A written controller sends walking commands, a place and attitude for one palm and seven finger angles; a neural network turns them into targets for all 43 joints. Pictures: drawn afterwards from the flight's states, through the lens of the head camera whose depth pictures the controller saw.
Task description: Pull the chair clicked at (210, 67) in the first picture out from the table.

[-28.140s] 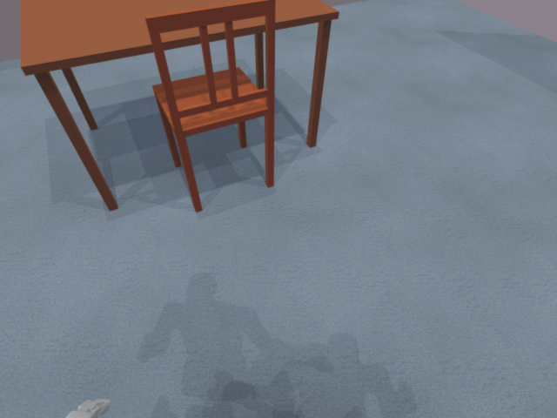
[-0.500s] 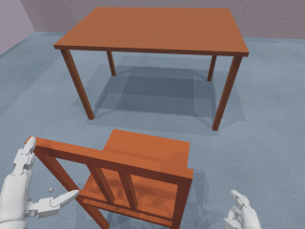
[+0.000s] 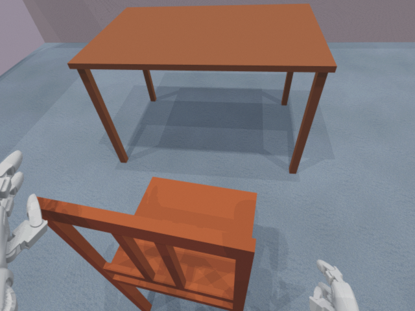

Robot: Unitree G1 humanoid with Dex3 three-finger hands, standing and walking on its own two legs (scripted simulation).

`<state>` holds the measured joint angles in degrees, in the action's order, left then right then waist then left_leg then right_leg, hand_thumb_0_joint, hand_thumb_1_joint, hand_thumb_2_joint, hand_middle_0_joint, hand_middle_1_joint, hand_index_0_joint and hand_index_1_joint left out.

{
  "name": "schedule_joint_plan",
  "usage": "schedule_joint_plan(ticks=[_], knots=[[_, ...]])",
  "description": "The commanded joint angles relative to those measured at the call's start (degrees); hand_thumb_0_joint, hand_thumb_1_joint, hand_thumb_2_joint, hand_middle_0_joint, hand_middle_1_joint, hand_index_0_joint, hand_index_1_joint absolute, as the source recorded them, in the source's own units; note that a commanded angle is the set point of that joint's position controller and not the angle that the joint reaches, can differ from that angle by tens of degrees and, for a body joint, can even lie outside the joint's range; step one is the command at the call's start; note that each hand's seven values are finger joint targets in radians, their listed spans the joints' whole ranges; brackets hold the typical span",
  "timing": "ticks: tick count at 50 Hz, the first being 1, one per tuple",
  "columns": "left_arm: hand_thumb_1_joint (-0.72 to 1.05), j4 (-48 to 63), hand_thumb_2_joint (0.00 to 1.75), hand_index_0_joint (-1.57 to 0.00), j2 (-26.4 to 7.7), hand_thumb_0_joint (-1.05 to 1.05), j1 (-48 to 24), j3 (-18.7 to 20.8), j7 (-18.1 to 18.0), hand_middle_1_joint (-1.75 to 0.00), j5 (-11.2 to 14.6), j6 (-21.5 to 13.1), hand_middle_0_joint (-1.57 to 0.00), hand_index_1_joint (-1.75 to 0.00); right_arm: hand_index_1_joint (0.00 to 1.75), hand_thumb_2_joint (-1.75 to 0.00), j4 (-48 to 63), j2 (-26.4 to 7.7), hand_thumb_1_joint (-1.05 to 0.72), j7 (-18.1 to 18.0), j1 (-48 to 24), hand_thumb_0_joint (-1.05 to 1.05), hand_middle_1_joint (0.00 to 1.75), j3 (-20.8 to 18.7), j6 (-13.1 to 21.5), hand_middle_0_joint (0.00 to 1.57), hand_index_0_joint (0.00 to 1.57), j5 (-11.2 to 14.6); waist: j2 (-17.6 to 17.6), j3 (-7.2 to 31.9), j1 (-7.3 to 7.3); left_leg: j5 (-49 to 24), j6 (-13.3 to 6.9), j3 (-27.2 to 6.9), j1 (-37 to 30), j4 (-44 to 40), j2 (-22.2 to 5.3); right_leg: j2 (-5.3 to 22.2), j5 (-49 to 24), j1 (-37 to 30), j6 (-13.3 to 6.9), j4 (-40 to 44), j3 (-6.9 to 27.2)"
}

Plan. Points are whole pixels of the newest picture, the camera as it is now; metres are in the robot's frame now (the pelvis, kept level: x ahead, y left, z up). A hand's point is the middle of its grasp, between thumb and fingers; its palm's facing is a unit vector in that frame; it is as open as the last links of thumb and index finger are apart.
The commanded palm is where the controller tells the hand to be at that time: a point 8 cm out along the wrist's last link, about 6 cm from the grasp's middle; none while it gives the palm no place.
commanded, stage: draw the hand back to the body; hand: left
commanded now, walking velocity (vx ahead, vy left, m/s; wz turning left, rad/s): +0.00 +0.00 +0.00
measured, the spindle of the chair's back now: (136, 256) +0.24 +0.21 -0.09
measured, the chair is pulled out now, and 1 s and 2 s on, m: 0.67 0.67 0.67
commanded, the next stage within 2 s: step back with the hand held close in 0.18 s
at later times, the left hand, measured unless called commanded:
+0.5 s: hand (43, 225) +0.19 +0.26 +0.16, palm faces +0.41 -0.77 -0.49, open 7.4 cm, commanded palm +0.13 +0.30 +0.18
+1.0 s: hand (3, 280) +0.11 +0.27 +0.15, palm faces +0.45 -0.75 -0.49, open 7.4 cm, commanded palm +0.05 +0.31 +0.18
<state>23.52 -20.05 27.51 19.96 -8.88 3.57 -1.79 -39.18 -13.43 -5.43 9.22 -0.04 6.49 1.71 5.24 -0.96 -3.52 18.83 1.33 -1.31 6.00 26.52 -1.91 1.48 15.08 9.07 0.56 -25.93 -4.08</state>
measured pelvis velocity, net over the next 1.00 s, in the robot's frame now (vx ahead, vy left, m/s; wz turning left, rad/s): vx -0.09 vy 0.01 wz -0.02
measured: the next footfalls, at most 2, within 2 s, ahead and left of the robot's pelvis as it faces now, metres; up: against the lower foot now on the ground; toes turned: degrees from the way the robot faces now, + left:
right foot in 1.94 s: -0.08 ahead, -0.13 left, +0.00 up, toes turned -2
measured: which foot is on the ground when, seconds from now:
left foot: down 0.00-1.00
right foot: down 0.00-1.00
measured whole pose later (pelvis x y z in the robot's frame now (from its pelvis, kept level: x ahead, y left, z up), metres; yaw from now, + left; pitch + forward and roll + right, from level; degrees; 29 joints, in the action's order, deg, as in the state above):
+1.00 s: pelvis -0.09 +0.01 -0.01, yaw -1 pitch +0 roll -1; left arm 28.6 -22.4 31.1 23.1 -11.3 1.3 -7.2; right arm -34.1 -12.9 -6.3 12.6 -0.4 3.1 1.4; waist 1.5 -1.7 -0.9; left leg 14.1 0.2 -0.2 19.7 32.8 -1.6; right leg 1.8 8.8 21.4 0.8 -28.6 -2.8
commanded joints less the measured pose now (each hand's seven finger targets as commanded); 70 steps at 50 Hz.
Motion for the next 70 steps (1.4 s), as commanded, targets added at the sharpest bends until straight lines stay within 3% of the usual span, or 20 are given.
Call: schedule_joint_plan(ticks=[1,3,7,8,13,15,16,17,20,27,29,34,38,42,43,47,48,53,62,70], knots=[[0.90,15.74,0.90,-0.20,-12.46,0.00,-2.00,7.78,-1.31,-0.30,-0.26,-3.73,-0.20,-0.30,0.30,-0.90,9.57,-5.02,-0.90,-0.33,-7.09,0.00,0.30,-1.97,3.76,0.20,0.20,-0.18,-0.03,8.62,-0.78,-23.53,-1.80,0.64,0.41,-2.25,-2.04,3.26,-20.90,-6.39,-2.00,1.67,1.02],[0.90,16.41,0.90,-0.20,-13.74,0.00,-2.98,9.07,-1.52,-0.30,-0.33,-3.50,-0.20,-0.30,0.30,-0.90,9.35,-5.12,-0.90,-0.45,-7.18,0.00,0.30,-1.92,4.11,0.20,0.20,-0.09,1.06,8.55,-0.62,-23.53,-1.53,0.30,0.69,-2.30,-1.98,3.03,-20.05,-6.41,-2.21,1.88,1.30],[0.90,12.73,0.90,-0.20,-11.66,0.00,-2.44,7.81,-1.50,-0.30,-0.14,-3.13,-0.20,-0.30,0.30,-0.90,9.21,-4.95,-0.90,-0.62,-6.74,0.00,0.30,-1.91,3.89,0.20,0.20,0.03,-2.16,5.56,-0.27,-21.21,-1.66,0.75,1.30,-2.82,-2.20,2.86,-17.89,-4.56,-1.82,2.42,0.78],[0.90,12.80,0.90,-0.20,-11.58,0.00,-3.36,7.69,-1.34,-0.30,-0.14,-2.93,-0.20,-0.30,0.30,-0.90,9.13,-5.23,-0.90,-0.59,-7.01,0.00,0.30,-1.94,3.88,0.20,0.20,0.17,-0.71,5.77,-0.06,-20.06,-1.57,0.63,1.48,-2.97,-2.11,2.80,-16.47,-4.45,-1.95,2.87,1.23],[0.90,12.37,0.90,-0.20,-11.43,0.00,-3.88,7.08,-1.17,-0.30,-0.17,-3.06,-0.20,-0.30,0.30,-0.90,9.37,-5.53,-0.90,-0.52,-7.28,0.00,0.30,-1.93,3.84,0.20,0.20,0.04,-1.07,5.45,-0.16,-17.90,-1.72,0.31,1.81,-3.46,-2.16,2.71,-13.85,-3.98,-1.90,2.96,1.18],[0.90,12.07,0.90,-0.20,-8.91,0.00,-4.30,3.93,-0.94,-0.30,-0.22,-3.12,-0.20,-0.30,0.30,-0.90,9.46,-5.49,-0.90,-0.42,-6.99,0.00,0.30,-1.55,3.90,0.20,0.20,-0.13,-1.52,4.60,0.13,-18.22,-1.82,0.25,1.94,-3.54,-2.14,2.79,-14.23,-3.46,-1.93,2.68,0.88],[0.90,16.34,0.90,-0.20,-17.08,0.00,-12.76,12.39,-0.95,-0.30,0.34,-5.95,-0.20,-0.30,0.30,-0.90,11.27,-7.02,-0.90,-0.61,-4.69,0.00,0.30,-2.46,1.99,0.20,0.20,0.27,-1.48,-0.34,2.36,-15.93,-2.65,-0.04,4.07,-2.55,-3.02,4.74,-20.64,1.84,-2.66,5.99,8.77],[0.90,10.13,0.90,-0.20,-12.57,0.00,-6.82,9.55,-0.44,-0.30,-0.10,-5.90,-0.20,-0.30,0.30,-0.90,10.00,-6.19,-0.90,-0.61,-4.47,0.00,0.30,-2.61,0.94,0.20,0.20,-0.09,-3.71,1.36,3.01,-14.90,-2.49,-0.53,2.85,-2.26,-2.80,5.91,-21.72,1.07,-2.88,5.82,8.39],[0.90,11.17,0.90,-0.20,-10.89,0.00,-2.18,8.02,-0.24,-0.30,-0.68,-6.46,-0.20,-0.30,0.30,-0.90,12.09,-6.30,-0.90,-0.40,-5.27,0.00,0.30,-2.53,-1.21,0.20,0.20,-0.40,-1.78,5.75,2.77,-19.81,-2.46,-0.62,1.88,-3.58,-3.52,6.04,-24.43,-2.06,-2.44,3.25,7.37],[0.90,14.76,0.90,-0.20,-13.38,0.00,5.70,11.19,-1.47,-0.30,-1.01,-6.79,-0.20,-0.30,0.30,-0.90,15.00,-5.25,-0.90,-0.67,-5.94,0.00,0.30,-3.43,-4.02,0.20,0.20,0.19,-3.37,10.56,2.28,-27.34,-2.42,-1.71,3.94,-2.92,-5.22,5.88,-25.37,-3.68,-1.72,-0.46,5.53],[0.90,15.18,0.90,-0.20,-13.75,0.00,7.20,11.88,-1.80,-0.30,-0.87,-6.96,-0.20,-0.30,0.30,-0.90,15.06,-4.84,-0.90,-0.85,-5.82,0.00,0.30,-3.50,-3.87,0.20,0.20,0.40,-1.63,11.05,2.29,-26.43,-2.57,-1.92,4.55,-3.32,-5.67,5.87,-23.19,-3.09,-1.54,-1.59,5.24],[0.90,14.29,0.90,-0.20,-13.65,0.00,6.90,11.86,-2.49,-0.30,-0.85,-7.06,-0.20,-0.30,0.30,-0.90,14.55,-4.87,-0.90,-1.36,-4.97,0.00,0.30,-3.74,-3.24,0.20,0.20,0.37,-2.22,8.73,2.46,-16.26,-2.90,-2.53,9.82,-3.41,-5.80,5.71,-17.56,-1.20,-1.08,-1.20,5.90],[0.90,15.43,0.90,-0.20,-14.12,0.00,4.39,11.20,-2.93,-0.30,-1.13,-7.28,-0.20,-0.30,0.30,-0.90,14.02,-5.50,-0.90,-1.45,-4.01,0.00,0.30,-3.87,-2.35,0.20,0.20,0.23,-3.51,7.19,2.77,-4.96,-2.98,-2.70,12.94,-2.07,-4.26,6.59,-11.18,1.72,-1.78,1.58,8.81],[0.90,16.26,0.90,-0.20,-13.56,0.00,1.95,10.34,-3.42,-0.30,-1.73,-7.80,-0.20,-0.30,0.30,-0.90,14.20,-5.70,-0.90,-1.20,-2.88,0.00,0.30,-3.32,-1.39,0.20,0.20,-0.29,-6.33,4.73,2.86,5.68,-3.26,-2.89,15.26,-0.86,-2.89,7.03,3.85,6.89,-1.93,5.51,11.03],[0.90,16.82,0.90,-0.20,-15.09,0.00,1.15,11.40,-3.63,-0.30,-1.88,-8.09,-0.20,-0.30,0.30,-0.90,13.65,-5.98,-0.90,-1.42,-3.00,0.00,0.30,-3.50,-1.06,0.20,0.20,-0.24,-4.59,4.25,2.97,7.85,-3.52,-3.00,15.63,-1.21,-3.12,7.07,6.11,7.65,-2.06,6.31,11.48],[0.90,17.08,0.90,-0.20,-14.17,0.00,0.79,11.41,-3.92,-0.30,-2.42,-8.89,-0.20,-0.30,0.30,-0.90,14.62,-6.05,-0.90,-1.15,-2.44,0.00,0.30,-2.94,-0.14,0.20,0.20,-0.61,-3.19,3.15,2.82,12.35,-4.01,-4.90,20.67,-3.94,-4.15,5.15,11.20,6.10,-1.22,4.67,9.81],[0.90,17.47,0.90,-0.20,-15.43,0.00,0.79,12.57,-4.05,-0.30,-2.58,-9.20,-0.20,-0.30,0.30,-0.90,14.28,-6.35,-0.90,-1.30,-2.76,0.00,0.30,-3.26,0.15,0.20,0.20,-0.45,-0.57,3.26,2.87,13.20,-4.47,-5.31,21.90,-5.16,-4.90,4.70,9.61,4.51,-1.00,3.74,9.34],[0.90,17.00,0.90,-0.20,-14.30,0.00,2.73,12.55,-4.01,-0.30,-2.60,-9.79,-0.20,-0.30,0.30,-0.90,14.51,-6.17,-0.90,-0.84,-1.99,0.00,0.30,-3.33,1.29,0.20,0.20,-0.37,1.23,3.91,2.89,13.39,-4.53,-5.44,25.20,-5.55,-5.22,3.94,4.83,0.79,-0.78,0.94,8.57],[0.90,19.05,0.90,-0.20,-13.93,0.00,1.28,13.05,-3.84,-0.30,-3.04,-11.25,-0.20,-0.30,0.30,-0.90,14.24,-6.33,-0.90,-0.04,-0.88,0.00,0.30,-3.76,2.43,0.20,0.20,-1.00,-2.62,3.71,3.01,15.41,-4.63,-5.72,29.43,-2.83,-5.28,4.48,2.98,1.53,-1.38,-1.23,10.24],[0.90,21.01,0.90,-0.20,-14.39,0.00,3.09,14.54,-3.90,-0.30,-2.83,-12.77,-0.20,-0.30,0.30,-0.90,13.18,-6.15,-0.90,-0.01,-1.11,0.00,0.30,-4.10,2.96,0.20,0.20,-1.31,-1.36,6.84,3.22,11.77,-4.56,-5.99,28.34,-1.47,-5.70,4.67,-2.61,1.50,-1.84,-3.57,9.83]])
